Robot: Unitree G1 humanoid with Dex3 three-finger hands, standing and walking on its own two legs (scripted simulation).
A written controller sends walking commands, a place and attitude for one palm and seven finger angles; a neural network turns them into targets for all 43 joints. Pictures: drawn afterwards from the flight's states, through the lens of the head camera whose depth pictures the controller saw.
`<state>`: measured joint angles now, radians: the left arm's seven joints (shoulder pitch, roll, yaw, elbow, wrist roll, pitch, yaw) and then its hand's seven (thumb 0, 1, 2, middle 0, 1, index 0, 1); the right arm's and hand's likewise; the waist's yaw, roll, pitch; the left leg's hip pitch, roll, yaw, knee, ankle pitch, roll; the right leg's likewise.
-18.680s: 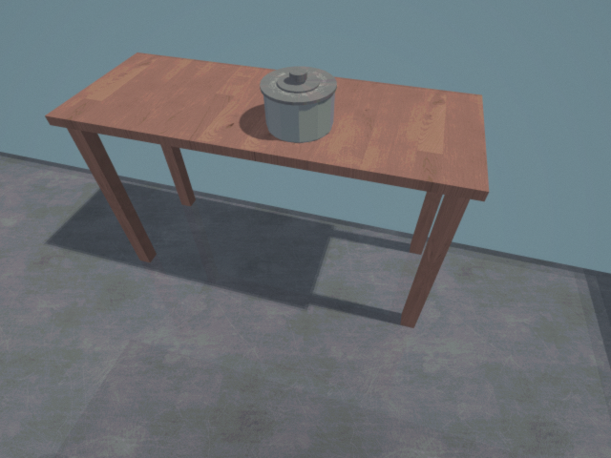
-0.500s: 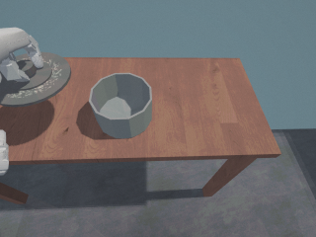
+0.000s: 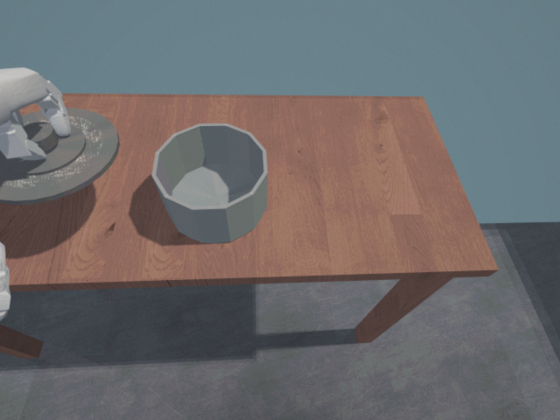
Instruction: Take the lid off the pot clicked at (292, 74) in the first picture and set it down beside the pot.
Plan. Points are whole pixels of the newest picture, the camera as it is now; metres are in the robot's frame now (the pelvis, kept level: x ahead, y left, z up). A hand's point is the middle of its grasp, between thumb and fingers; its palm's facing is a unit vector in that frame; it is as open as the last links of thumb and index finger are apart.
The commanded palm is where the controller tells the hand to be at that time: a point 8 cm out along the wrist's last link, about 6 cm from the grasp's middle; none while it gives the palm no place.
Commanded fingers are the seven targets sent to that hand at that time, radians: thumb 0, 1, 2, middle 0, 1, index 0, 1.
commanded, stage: lower the lid onto the table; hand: left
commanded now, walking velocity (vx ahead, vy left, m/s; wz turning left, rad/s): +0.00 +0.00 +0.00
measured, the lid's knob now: (38, 137) +0.49 +0.32 +0.11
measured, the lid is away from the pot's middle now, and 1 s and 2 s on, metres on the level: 0.23 0.23 0.24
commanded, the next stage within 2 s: open the fingers wide in 2.00 s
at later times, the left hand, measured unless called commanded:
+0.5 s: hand (43, 151) +0.47 +0.31 +0.10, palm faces -0.46 -0.08 -0.88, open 7.4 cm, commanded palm +0.51 +0.32 +0.16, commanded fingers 0.00 0.72 0.87 -0.91 -1.05 -0.87 -1.06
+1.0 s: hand (47, 166) +0.47 +0.32 +0.07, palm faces -0.49 -0.10 -0.86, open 7.4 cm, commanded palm +0.52 +0.32 +0.13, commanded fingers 0.00 0.72 0.87 -0.91 -1.05 -0.87 -1.06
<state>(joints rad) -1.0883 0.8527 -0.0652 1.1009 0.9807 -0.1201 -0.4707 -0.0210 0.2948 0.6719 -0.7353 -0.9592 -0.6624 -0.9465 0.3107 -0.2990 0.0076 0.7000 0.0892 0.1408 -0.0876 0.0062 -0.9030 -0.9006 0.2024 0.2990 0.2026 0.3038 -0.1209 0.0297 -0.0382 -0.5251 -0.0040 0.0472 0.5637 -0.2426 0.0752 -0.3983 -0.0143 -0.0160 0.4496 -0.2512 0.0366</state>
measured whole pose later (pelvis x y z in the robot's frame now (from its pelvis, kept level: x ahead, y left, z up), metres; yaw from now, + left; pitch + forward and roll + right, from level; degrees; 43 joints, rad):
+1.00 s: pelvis +0.00 +0.01 -0.01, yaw -2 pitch +16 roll -4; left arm -1.04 0.86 -0.02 1.18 1.01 -0.18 -0.40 -0.02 0.30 0.67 -0.73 -0.96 -0.66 -0.94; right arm 0.36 -0.29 0.01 0.72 0.09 0.13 -0.12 0.00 -0.90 -0.90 0.20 0.30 0.20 0.30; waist -0.15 0.03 -0.07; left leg -0.67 0.01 0.06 0.68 -0.30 0.09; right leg -0.54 0.00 0.00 0.56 -0.29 0.04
